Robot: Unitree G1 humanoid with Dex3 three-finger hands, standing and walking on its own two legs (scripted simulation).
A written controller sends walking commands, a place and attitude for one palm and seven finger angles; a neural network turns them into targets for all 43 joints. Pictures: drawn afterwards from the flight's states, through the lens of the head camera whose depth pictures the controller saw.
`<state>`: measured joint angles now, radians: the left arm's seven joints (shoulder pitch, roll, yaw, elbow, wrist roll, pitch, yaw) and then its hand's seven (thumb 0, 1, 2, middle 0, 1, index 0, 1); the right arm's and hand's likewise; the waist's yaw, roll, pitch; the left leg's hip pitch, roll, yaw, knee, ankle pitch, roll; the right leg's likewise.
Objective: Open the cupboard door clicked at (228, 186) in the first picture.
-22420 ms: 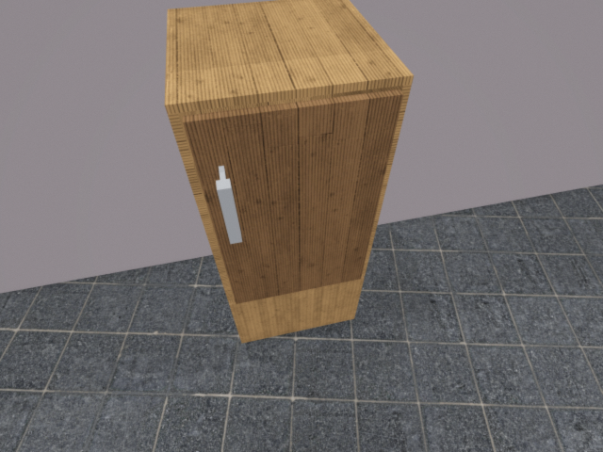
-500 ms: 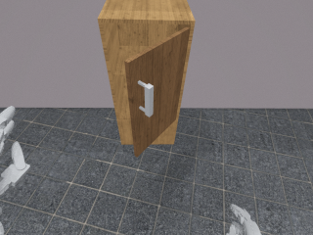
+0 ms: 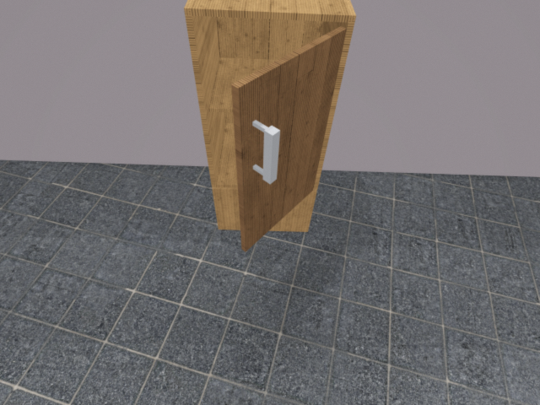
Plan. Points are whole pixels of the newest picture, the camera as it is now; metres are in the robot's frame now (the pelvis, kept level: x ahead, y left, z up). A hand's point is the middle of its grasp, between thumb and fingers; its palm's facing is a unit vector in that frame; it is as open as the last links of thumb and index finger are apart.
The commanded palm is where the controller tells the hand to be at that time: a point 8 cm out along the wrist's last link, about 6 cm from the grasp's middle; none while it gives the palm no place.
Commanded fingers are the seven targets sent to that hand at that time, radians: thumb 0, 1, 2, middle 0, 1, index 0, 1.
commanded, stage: let the arm hang, fingers relaxed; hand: left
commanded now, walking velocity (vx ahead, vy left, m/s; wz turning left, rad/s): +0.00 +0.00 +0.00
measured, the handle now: (263, 152) +0.63 +0.05 -0.03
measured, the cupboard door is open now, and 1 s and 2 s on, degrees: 49 49 49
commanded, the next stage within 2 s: look to check the result in 0.58 s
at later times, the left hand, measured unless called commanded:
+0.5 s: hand out of the picture -0.01 +0.16 -0.18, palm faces +0.03 -0.99 -0.16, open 7.3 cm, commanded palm none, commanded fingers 0.00 0.90 0.90 -0.20 -0.30 -0.20 -0.30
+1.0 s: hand out of the picture -0.01 +0.16 -0.18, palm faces +0.03 -0.98 -0.18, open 7.3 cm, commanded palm none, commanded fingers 0.00 0.90 0.90 -0.20 -0.30 -0.20 -0.30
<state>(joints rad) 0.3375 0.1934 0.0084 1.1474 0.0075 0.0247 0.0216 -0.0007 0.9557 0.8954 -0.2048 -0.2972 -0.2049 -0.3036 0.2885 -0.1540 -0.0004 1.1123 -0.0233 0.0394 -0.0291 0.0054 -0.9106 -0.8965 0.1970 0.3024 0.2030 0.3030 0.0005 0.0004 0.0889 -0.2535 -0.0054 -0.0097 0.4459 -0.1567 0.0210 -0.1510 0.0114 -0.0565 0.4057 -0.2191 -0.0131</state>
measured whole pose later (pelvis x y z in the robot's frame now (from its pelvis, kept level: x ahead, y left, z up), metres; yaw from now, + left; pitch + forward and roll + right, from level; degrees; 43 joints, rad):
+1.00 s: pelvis +0.01 +0.00 +0.00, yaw -1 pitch -2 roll +0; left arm 0.30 0.12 0.01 1.15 0.01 0.00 0.04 0.00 0.91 0.90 -0.20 -0.30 -0.20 -0.30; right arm 0.29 -0.11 -0.01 1.13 -0.02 0.01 -0.04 0.00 -0.91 -0.90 0.20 0.30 0.20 0.30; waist -0.01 0.01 0.06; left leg -0.23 -0.02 0.01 0.42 -0.16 0.02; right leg -0.16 0.00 -0.04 0.43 -0.24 -0.01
